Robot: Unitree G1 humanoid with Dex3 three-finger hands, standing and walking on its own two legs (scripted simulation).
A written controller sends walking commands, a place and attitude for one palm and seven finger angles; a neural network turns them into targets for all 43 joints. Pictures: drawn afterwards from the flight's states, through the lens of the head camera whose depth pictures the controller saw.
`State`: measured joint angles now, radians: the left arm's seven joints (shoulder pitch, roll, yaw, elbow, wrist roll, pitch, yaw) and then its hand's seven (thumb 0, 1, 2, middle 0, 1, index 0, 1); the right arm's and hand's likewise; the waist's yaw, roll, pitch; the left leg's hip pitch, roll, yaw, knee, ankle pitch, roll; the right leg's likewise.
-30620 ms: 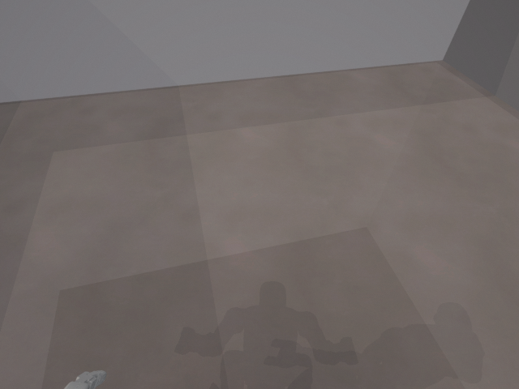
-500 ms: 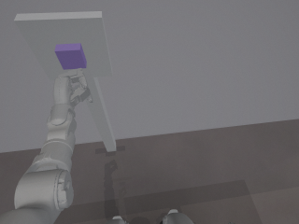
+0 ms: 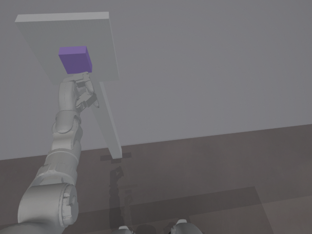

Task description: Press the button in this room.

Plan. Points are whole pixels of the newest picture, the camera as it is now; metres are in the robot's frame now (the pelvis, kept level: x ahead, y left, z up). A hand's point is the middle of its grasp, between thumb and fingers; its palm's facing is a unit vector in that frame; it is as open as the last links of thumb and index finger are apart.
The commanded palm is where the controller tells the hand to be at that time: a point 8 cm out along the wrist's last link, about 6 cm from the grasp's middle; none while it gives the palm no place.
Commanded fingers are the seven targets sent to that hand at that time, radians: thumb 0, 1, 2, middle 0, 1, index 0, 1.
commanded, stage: aim a knuckle at the button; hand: left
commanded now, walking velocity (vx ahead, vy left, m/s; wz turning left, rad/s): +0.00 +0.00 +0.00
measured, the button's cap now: (76, 59) +0.54 +0.20 +0.12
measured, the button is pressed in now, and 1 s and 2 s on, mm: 0 5 2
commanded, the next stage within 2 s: press the button with the knuckle in 0.08 s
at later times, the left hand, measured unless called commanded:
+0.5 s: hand (91, 90) +0.46 +0.16 +0.08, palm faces +0.09 -1.00 -0.02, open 3.1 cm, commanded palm +0.43 +0.21 +0.08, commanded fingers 0.00 0.90 0.90 -1.30 -1.50 -1.30 -1.50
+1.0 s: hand (89, 84) +0.49 +0.17 +0.08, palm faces +0.09 -1.00 -0.01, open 3.1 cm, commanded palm +0.47 +0.21 +0.08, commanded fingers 0.00 0.90 0.90 -1.30 -1.50 -1.30 -1.50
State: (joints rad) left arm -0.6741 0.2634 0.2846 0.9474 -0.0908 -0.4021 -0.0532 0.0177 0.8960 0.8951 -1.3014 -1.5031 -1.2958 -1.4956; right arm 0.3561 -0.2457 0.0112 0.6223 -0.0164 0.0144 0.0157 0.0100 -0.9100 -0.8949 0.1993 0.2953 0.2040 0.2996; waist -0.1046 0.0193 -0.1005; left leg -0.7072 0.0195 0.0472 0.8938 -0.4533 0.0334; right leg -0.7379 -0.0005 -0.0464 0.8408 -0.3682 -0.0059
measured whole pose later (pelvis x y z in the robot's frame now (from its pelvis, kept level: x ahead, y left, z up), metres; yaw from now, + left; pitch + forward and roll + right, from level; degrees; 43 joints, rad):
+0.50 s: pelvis -0.01 -0.01 +0.00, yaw +1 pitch +15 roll -1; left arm -0.78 0.34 0.31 1.08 -0.09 -0.40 -0.09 0.02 0.90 0.90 -1.30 -1.50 -1.30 -1.50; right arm 0.35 -0.26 0.02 0.64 -0.01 0.01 -0.01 0.01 -0.91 -0.89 0.20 0.30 0.20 0.30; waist -0.12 0.02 -0.09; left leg -0.73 0.02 0.03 0.90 -0.44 0.02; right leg -0.75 0.00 -0.07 0.85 -0.36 -0.02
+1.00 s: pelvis -0.01 -0.01 -0.01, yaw +0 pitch +18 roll -2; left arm -0.88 0.40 0.37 1.18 -0.07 -0.42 -0.10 0.02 0.87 0.91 -1.30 -1.50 -1.32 -1.50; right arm 0.41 -0.26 0.02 0.65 -0.03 0.02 0.00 0.01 -0.91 -0.89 0.20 0.30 0.20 0.30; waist -0.16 0.02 -0.09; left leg -0.79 0.03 0.03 0.93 -0.44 0.03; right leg -0.81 0.01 -0.07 0.86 -0.35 -0.02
